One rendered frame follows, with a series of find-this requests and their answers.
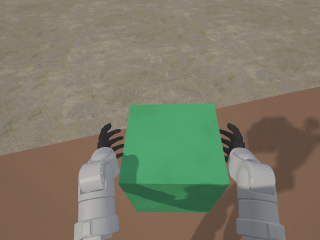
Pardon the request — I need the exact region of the carton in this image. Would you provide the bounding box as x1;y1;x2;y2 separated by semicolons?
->
118;103;230;213

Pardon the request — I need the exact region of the left robot hand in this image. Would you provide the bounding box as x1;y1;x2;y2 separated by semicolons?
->
97;123;124;159

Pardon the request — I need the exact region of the right robot hand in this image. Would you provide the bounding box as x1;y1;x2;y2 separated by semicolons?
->
219;123;245;163

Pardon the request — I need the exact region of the robot right forearm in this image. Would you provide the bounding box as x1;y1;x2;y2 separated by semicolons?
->
227;147;286;240

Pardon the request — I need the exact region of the robot left forearm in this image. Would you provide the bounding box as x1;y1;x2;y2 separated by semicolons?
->
74;147;121;240

